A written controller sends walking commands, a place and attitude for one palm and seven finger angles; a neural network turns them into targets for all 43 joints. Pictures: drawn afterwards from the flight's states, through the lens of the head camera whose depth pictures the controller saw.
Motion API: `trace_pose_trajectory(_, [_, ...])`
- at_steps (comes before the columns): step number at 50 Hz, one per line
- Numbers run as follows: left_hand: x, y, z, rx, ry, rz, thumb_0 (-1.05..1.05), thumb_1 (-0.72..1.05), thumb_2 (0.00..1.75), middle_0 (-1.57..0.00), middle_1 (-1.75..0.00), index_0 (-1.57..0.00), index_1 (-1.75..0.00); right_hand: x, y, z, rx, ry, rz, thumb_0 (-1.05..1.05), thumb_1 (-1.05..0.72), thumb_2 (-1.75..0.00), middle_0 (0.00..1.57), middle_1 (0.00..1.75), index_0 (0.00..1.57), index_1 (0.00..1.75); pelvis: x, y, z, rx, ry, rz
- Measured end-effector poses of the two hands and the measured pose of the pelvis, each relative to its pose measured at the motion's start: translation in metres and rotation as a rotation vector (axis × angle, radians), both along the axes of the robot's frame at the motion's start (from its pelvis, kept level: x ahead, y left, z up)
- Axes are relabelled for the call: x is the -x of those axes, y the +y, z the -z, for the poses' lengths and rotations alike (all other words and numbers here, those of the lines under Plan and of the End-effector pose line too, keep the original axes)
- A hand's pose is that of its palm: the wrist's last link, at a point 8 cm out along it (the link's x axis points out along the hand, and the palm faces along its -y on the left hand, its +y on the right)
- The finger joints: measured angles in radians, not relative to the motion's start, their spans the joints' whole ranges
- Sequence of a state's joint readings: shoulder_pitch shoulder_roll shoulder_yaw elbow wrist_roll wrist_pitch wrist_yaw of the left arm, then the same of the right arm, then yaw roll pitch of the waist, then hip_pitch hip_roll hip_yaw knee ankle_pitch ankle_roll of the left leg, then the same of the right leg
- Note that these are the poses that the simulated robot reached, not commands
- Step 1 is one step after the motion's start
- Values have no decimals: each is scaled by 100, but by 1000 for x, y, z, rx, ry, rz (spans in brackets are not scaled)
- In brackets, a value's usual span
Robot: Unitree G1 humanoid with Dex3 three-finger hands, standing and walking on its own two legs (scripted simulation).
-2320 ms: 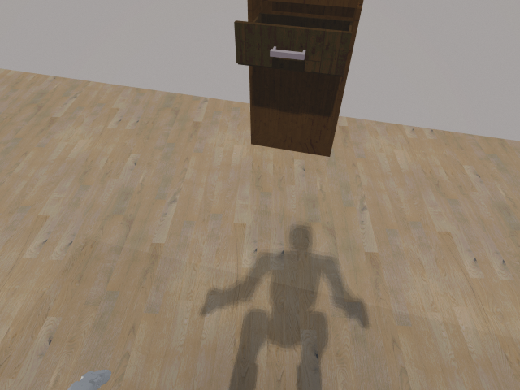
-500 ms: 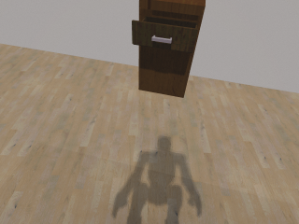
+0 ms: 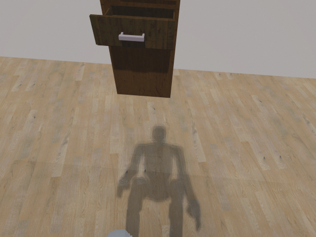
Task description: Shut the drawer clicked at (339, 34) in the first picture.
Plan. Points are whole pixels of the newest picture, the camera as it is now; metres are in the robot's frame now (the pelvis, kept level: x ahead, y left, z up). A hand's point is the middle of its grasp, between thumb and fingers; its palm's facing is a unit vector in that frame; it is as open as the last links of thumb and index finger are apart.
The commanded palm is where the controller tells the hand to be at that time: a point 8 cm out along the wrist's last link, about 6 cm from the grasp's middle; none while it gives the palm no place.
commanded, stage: walk to a spot facing it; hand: left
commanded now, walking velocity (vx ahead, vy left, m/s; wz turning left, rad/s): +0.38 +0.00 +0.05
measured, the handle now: (132, 36) +1.07 +0.16 -0.03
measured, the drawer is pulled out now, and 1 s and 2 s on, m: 0.28 0.28 0.28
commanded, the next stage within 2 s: take the last steps up to it in 0.70 s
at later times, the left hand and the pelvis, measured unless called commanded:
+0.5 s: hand (81, 209) +0.23 +0.24 -0.16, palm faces +0.03 -0.99 -0.15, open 7.4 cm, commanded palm none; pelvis +0.21 +0.06 +0.02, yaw -2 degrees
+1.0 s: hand (121, 130) +0.52 +0.16 -0.15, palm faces -0.09 -0.97 -0.22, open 7.2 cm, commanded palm none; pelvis +0.42 -0.02 +0.01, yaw -7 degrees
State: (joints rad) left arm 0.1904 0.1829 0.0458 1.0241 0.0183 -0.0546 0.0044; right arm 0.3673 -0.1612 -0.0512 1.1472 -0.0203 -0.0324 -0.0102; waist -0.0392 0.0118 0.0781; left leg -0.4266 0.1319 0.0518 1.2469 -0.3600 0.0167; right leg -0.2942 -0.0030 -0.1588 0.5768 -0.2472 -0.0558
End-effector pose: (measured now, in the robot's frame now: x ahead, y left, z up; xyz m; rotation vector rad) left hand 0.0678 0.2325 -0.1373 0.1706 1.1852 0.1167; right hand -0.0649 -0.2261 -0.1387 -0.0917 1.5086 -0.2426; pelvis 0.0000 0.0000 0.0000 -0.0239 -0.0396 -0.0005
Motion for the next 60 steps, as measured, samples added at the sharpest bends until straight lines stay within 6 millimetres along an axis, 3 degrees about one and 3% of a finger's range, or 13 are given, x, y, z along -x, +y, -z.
trace_pose_trajectory(6, [-2,2,0,29,93,-36,1,93,89,-20,-30,-20,-30,-149,1,-18,24,-287,-69,1,-91,-90,20,29,19,30,-49,9,-10,17,15,-2])
trace_pose_trajectory(10, [-8,11,10,66,139,-85,1,92,89,-20,-30,-20,-30,-224,18,-27,27,-377,-136,1,-91,-90,20,29,19,30,-85,22,-8,31,18,-13])
trace_pose_trajectory(13, [-16,23,23,88,181,-121,1,91,89,-20,-30,-20,-30,-268,35,-25,39,-413,-177,1,-91,-90,20,29,19,30,-117,38,1,38,18,-21])
trace_pose_trajectory(15, [-25,31,27,92,219,-123,1,91,89,-20,-30,-20,-30,-284,45,-23,44,-422,-181,1,-91,-90,20,29,19,30,-133,47,4,21,17,-13])
trace_pose_trajectory(18, [-53,43,18,80,238,-101,1,91,89,-20,-30,-20,-30,-287,53,-24,56,-393,-127,0,-92,-90,20,29,20,30,-156,55,-2,13,15,0])
trace_pose_trajectory(26, [-167,58,-6,44,156,-51,1,91,89,-19,-30,-19,-30,-257,58,-27,45,-154,-26,0,-94,-90,20,29,20,30,-222,60,-19,-19,31,43])
trace_pose_trajectory(33, [-282,36,-9,21,112,56,1,92,90,-19,-30,-19,-30,-247,71,-16,-35,16,98,1,-91,-90,20,29,20,30,-286,43,-14,-36,31,96])
trace_pose_trajectory(39, [-393,-4,2,-8,9,152,1,91,90,-19,-30,-20,-30,-269,61,8,-103,126,180,1,-90,-90,20,30,20,30,-352,8,10,-40,26,132])
trace_pose_trajectory(43, [-427,-25,-1,-7,-34,133,1,91,89,-19,-30,-20,-30,-325,33,13,-90,81,171,1,-90,-90,20,30,20,30,-380,-8,7,-27,8,139])
trace_pose_trajectory(49, [-446,-27,-17,-29,-12,101,-1,94,89,-20,-30,-20,-30,-448,-8,0,-20,-154,98,1,-91,-90,20,29,19,30,-418,-17,-10,-13,17,125])
trace_pose_trajectory(52, [-449,-25,-18,-22,13,83,0,94,89,-20,-30,-20,-30,-499,-20,-8,8,-230,63,1,-92,-90,20,29,19,30,-438,-16,-14,-5,22,114])
trace_pose_trajectory(56, [-447,-21,-12,12,60,40,0,93,89,-20,-30,-20,-30,-554,-25,-18,27,-280,6,1,-93,-90,20,29,19,30,-466,-10,-15,7,25,97])
trace_pose_trajectory(60, [-439,-13,0,49,132,-18,0,92,89,-20,-30,-20,-30,-605,-15,-24,38,-298,-62,1,-92,-90,20,29,19,30,-497,1,-13,18,25,74])
